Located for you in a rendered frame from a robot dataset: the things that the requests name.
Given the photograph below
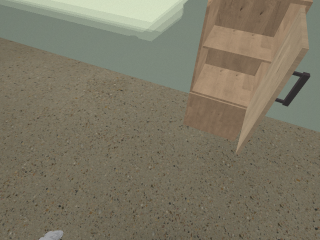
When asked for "left robot hand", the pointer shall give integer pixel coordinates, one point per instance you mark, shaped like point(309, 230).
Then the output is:
point(53, 235)

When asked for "cupboard door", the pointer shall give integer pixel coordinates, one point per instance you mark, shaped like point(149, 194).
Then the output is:
point(292, 50)

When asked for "handle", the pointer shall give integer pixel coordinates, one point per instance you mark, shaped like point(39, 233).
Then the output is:
point(296, 88)

